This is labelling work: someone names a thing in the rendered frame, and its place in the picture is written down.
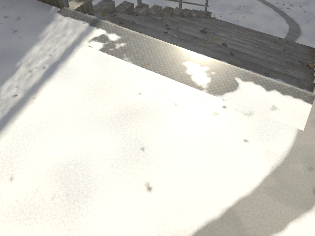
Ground stairs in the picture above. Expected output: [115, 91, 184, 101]
[86, 9, 315, 92]

